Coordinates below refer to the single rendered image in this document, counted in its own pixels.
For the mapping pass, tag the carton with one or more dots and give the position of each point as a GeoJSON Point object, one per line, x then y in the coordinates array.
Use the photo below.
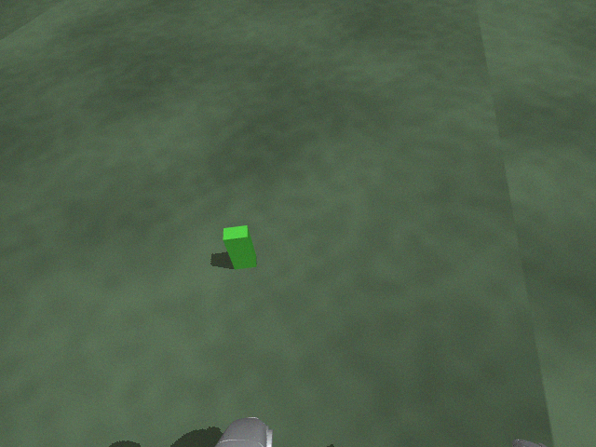
{"type": "Point", "coordinates": [239, 246]}

